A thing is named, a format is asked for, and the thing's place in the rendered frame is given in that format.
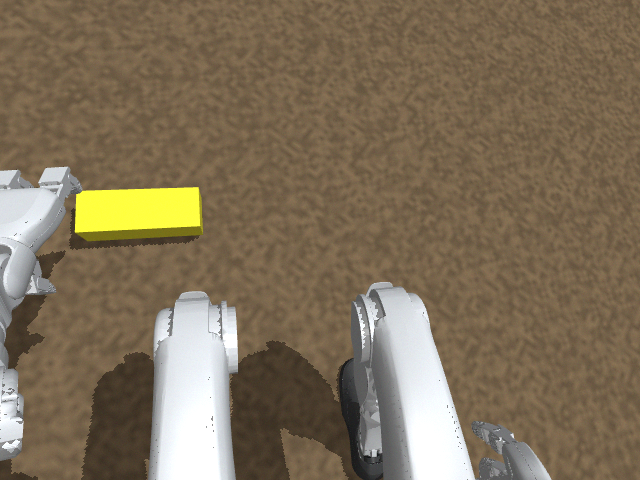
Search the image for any left robot arm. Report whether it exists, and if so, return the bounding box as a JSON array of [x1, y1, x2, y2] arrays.
[[0, 237, 36, 461]]

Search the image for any left robot hand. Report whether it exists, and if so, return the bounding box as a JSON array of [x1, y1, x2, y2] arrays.
[[0, 167, 82, 295]]

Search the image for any carton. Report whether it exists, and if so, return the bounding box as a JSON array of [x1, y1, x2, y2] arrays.
[[75, 187, 203, 241]]

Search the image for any right robot foot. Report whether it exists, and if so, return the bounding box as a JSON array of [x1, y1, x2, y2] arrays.
[[339, 358, 383, 480]]

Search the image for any right robot hand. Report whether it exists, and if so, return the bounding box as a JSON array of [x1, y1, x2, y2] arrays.
[[471, 421, 552, 480]]

